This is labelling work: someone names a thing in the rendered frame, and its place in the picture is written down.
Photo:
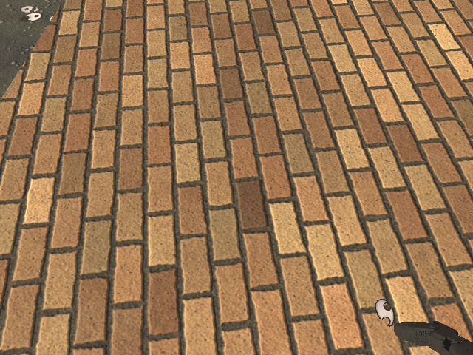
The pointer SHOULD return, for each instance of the right robot hand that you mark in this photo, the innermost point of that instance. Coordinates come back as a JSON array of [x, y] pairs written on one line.
[[439, 337]]

